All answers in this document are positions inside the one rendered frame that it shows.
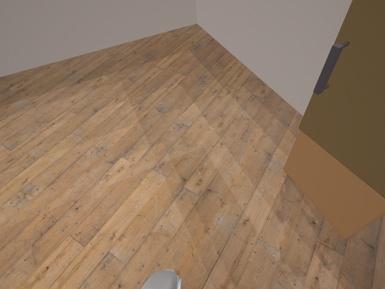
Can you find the handle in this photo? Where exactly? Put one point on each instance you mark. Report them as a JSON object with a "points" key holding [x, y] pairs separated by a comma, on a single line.
{"points": [[329, 65]]}

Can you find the cupboard door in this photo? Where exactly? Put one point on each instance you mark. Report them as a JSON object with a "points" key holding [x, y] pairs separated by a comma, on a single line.
{"points": [[348, 119]]}

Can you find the left robot thigh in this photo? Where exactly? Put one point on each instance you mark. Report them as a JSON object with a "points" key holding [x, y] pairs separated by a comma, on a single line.
{"points": [[163, 280]]}

